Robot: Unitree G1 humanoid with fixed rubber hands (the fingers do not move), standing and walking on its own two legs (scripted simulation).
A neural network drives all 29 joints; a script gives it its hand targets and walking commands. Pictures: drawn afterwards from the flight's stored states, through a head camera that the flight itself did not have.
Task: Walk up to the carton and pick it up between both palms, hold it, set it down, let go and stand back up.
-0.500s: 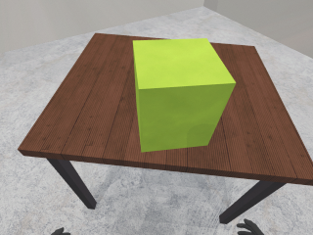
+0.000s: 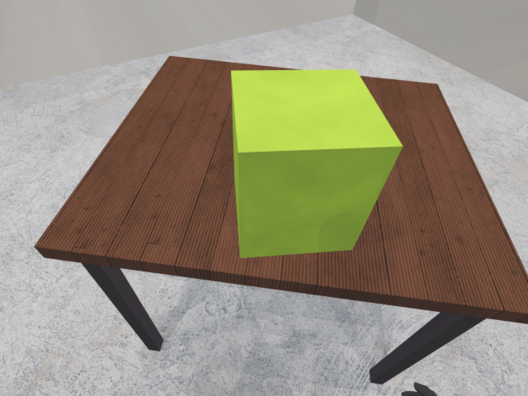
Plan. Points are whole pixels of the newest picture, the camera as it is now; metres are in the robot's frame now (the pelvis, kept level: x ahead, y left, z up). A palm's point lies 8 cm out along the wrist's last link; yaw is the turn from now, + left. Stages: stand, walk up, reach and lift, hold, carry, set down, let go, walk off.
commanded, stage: walk up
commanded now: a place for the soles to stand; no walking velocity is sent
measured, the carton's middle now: (296, 166) +0.46 -0.05 +0.09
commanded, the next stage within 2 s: reach and lift in 0.02 s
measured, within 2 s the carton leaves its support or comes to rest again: neither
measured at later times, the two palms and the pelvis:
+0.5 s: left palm (115, 358) +0.20 +0.23 -0.05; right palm (448, 374) +0.17 -0.27 -0.05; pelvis +0.03 -0.02 +0.02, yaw -6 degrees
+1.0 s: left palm (131, 331) +0.22 +0.19 +0.00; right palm (452, 358) +0.18 -0.26 -0.01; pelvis +0.04 -0.01 +0.02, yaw -8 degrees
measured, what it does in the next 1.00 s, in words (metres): stands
